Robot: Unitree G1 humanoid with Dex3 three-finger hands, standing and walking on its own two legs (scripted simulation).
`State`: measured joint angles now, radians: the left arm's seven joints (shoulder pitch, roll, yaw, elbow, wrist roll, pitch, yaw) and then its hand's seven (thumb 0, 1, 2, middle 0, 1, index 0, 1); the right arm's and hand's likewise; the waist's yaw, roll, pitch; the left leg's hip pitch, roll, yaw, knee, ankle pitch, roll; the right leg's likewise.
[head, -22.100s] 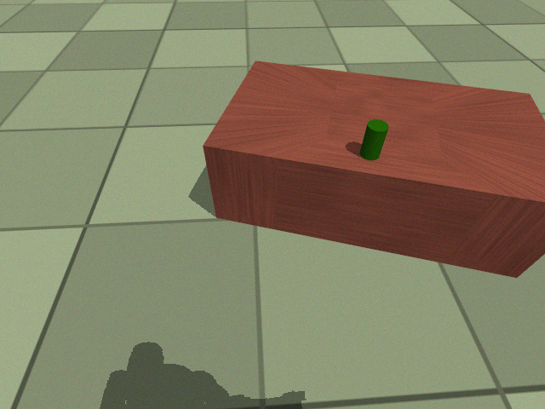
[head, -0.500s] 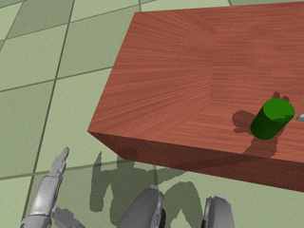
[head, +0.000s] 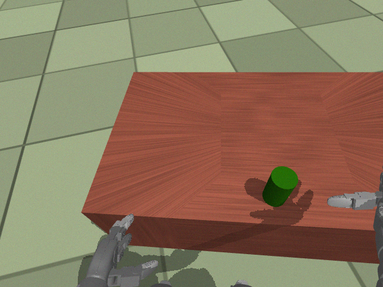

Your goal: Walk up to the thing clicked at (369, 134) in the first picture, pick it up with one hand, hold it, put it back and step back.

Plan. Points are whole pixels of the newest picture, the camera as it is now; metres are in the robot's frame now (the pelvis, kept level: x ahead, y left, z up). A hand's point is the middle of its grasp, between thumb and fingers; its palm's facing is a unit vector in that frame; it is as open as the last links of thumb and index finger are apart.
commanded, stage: home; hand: right
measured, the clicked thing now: (278, 187) +0.45 -0.21 -0.20
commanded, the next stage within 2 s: none
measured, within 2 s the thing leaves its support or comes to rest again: neither
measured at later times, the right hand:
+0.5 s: hand (292, 286) +0.17 -0.16 -0.05, palm faces +0.15 +0.96 -0.24, open 17.5 cm
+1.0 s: hand out of the picture +0.15 -0.15 -0.05, palm faces +0.15 +0.95 -0.28, open 17.5 cm
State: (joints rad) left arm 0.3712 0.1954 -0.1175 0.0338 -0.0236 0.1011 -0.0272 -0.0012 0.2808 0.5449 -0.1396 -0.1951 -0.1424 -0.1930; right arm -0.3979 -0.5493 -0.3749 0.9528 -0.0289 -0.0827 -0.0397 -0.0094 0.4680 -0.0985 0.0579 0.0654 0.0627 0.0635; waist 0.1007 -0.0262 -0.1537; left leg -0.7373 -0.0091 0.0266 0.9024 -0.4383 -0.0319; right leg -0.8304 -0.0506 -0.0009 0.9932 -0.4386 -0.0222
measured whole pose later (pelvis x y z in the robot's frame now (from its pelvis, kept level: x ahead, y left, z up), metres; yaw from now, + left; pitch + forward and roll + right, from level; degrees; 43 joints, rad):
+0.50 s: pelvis +0.01 +0.02 +0.02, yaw -2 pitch +7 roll +2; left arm 0.30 0.20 -0.04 0.41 -0.05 0.07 0.10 0.01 0.86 0.88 -0.20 -0.29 -0.20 -0.29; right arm 0.44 -0.19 0.01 0.17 0.04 0.07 -0.12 -0.01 0.55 -0.05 0.06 0.05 0.06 0.05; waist 0.02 -0.03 -0.09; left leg -0.50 0.00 0.03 0.83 -0.45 -0.01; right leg -0.58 -0.04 0.00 0.87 -0.42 0.00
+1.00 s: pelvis +0.00 +0.04 +0.01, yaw -2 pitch +6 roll +1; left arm 0.27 0.22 -0.02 0.50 -0.03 -0.06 0.15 0.01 0.90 0.90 -0.20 -0.30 -0.21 -0.30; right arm 0.44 -0.20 0.01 0.11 0.02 0.16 -0.14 -0.01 0.55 -0.05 0.05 0.05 0.06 0.05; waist 0.02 -0.02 -0.07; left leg -0.53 0.00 0.05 0.88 -0.46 0.01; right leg -0.59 -0.04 0.02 0.89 -0.40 0.02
